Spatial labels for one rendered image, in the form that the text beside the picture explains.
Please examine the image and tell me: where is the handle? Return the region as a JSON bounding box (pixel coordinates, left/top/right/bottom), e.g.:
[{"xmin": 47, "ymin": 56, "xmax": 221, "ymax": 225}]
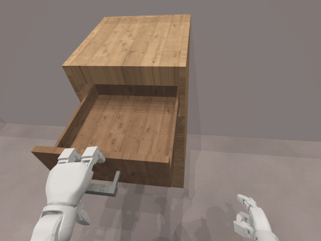
[{"xmin": 85, "ymin": 171, "xmax": 121, "ymax": 197}]

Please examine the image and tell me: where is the right robot forearm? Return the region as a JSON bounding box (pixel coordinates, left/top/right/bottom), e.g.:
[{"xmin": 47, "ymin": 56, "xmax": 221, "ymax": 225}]
[{"xmin": 254, "ymin": 230, "xmax": 279, "ymax": 241}]

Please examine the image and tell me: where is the left robot hand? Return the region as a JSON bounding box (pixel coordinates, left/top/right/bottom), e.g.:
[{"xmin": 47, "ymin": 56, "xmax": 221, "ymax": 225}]
[{"xmin": 46, "ymin": 146, "xmax": 105, "ymax": 225}]

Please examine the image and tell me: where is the left robot forearm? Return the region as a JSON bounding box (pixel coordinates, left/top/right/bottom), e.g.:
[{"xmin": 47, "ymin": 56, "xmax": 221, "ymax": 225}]
[{"xmin": 30, "ymin": 204, "xmax": 78, "ymax": 241}]

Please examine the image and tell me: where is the drawer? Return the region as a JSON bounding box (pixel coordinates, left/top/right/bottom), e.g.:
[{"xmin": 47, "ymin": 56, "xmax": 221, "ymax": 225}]
[{"xmin": 31, "ymin": 84, "xmax": 180, "ymax": 187}]

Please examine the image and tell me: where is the right robot hand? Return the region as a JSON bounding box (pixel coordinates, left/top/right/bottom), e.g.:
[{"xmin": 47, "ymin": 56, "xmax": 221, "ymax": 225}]
[{"xmin": 233, "ymin": 194, "xmax": 272, "ymax": 240}]

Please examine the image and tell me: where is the cabinet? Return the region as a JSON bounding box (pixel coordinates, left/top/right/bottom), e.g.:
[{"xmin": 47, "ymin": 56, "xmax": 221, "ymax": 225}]
[{"xmin": 62, "ymin": 14, "xmax": 191, "ymax": 188}]

